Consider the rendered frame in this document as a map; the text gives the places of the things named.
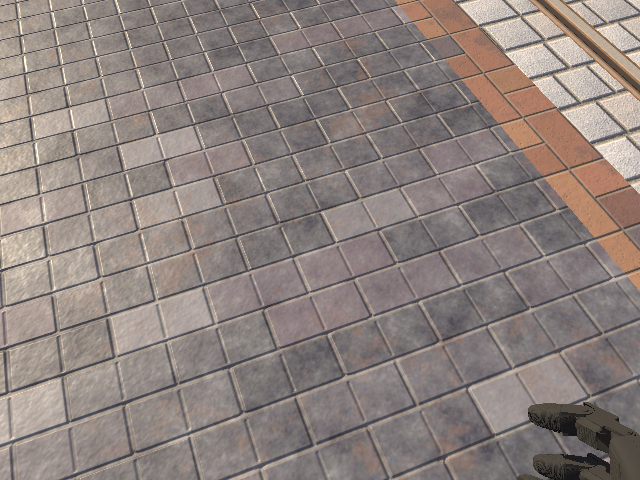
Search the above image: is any robot right hand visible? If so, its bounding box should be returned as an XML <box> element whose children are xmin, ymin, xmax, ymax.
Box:
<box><xmin>517</xmin><ymin>402</ymin><xmax>640</xmax><ymax>480</ymax></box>

